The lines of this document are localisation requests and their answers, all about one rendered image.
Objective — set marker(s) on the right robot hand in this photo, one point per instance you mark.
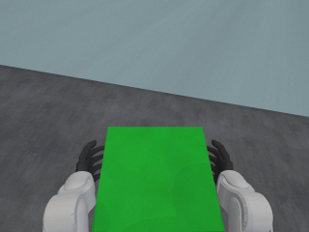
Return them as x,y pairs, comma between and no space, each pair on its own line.
221,160

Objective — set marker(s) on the carton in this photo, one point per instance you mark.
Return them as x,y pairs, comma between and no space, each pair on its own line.
156,179

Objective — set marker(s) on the left robot hand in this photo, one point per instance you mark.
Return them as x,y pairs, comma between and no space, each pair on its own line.
86,159

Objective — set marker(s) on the robot left forearm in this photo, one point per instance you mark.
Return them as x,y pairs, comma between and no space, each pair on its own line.
68,210

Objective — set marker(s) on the robot right forearm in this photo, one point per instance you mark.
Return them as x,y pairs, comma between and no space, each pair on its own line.
248,211

